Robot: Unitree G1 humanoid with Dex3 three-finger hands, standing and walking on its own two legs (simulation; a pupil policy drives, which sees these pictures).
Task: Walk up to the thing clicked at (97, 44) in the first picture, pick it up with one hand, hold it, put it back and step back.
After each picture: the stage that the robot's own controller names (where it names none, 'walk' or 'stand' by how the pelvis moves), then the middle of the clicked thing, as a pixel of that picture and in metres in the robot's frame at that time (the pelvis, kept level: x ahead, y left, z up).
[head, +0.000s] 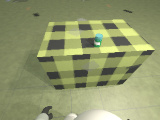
stand; (98, 40) +0.71 -0.04 +0.06
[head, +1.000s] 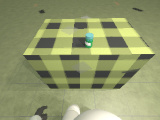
rise first; (89, 40) +0.64 +0.07 +0.08
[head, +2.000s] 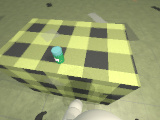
stand; (58, 55) +0.41 +0.28 +0.08
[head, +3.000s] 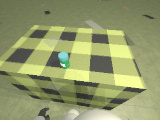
stand; (64, 60) +0.40 +0.21 +0.07
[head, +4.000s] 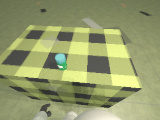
stand; (61, 62) +0.40 +0.22 +0.06
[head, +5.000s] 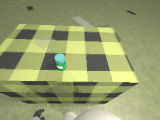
walk; (61, 62) +0.39 +0.21 +0.06
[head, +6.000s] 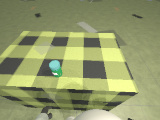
stand; (56, 69) +0.34 +0.25 +0.05
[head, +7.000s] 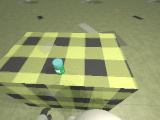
stand; (59, 67) +0.37 +0.24 +0.05
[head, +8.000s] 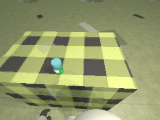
stand; (57, 66) +0.37 +0.25 +0.05
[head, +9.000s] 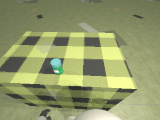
stand; (57, 67) +0.37 +0.25 +0.05
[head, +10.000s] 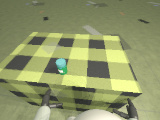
rise first; (62, 66) +0.37 +0.24 +0.05
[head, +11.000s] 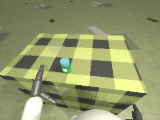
go down; (65, 66) +0.38 +0.23 +0.06
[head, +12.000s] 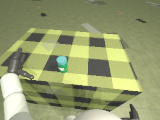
go down; (62, 64) +0.39 +0.21 +0.06
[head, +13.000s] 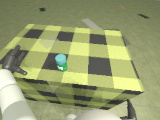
go down; (61, 63) +0.39 +0.21 +0.07
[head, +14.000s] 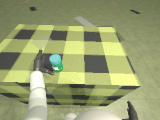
close in; (56, 63) +0.38 +0.23 +0.08
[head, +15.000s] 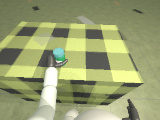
close; (60, 57) +0.41 +0.22 +0.10
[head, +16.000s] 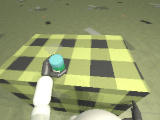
lift; (58, 65) +0.28 +0.20 +0.20
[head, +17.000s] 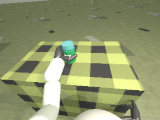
lift; (69, 52) +0.34 +0.15 +0.26
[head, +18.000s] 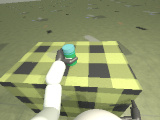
hold; (70, 55) +0.35 +0.14 +0.24
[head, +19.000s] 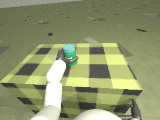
hold; (70, 55) +0.35 +0.14 +0.25
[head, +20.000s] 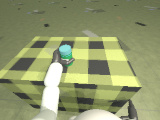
crouch; (66, 56) +0.35 +0.17 +0.21
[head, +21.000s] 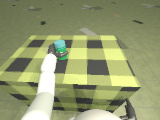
lower; (61, 50) +0.42 +0.21 +0.20
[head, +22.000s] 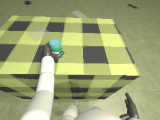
lower; (56, 49) +0.46 +0.22 +0.12
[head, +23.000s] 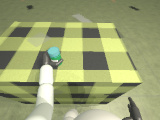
lower; (55, 56) +0.41 +0.23 +0.11
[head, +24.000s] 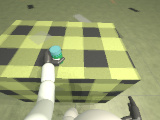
lower; (57, 55) +0.42 +0.22 +0.11
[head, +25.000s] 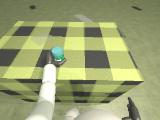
loosen; (59, 56) +0.42 +0.22 +0.10
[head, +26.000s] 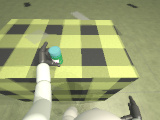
withdraw; (56, 56) +0.41 +0.21 +0.11
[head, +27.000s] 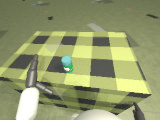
sink last; (67, 64) +0.38 +0.20 +0.08
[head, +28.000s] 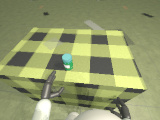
stand; (67, 62) +0.40 +0.20 +0.06
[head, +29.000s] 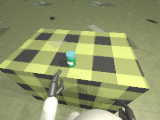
stand; (71, 59) +0.42 +0.20 +0.09
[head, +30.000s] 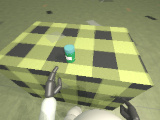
stand; (70, 54) +0.43 +0.19 +0.13
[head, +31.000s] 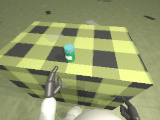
stand; (69, 53) +0.43 +0.19 +0.13
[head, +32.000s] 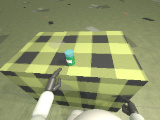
walk; (70, 57) +0.45 +0.20 +0.10
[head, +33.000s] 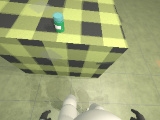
walk; (59, 23) +0.63 +0.29 +0.10
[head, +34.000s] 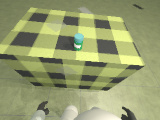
stand; (78, 42) +0.55 +0.15 +0.07
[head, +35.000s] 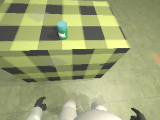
walk; (62, 31) +0.59 +0.25 +0.08
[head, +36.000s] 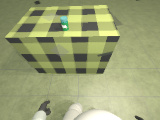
stand; (64, 23) +0.81 +0.32 +0.09
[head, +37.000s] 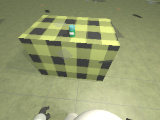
stand; (72, 31) +0.86 +0.26 +0.06
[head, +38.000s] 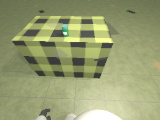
stand; (65, 30) +0.86 +0.32 +0.05
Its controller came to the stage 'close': yes
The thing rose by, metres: 0.21
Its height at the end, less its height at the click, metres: +0.00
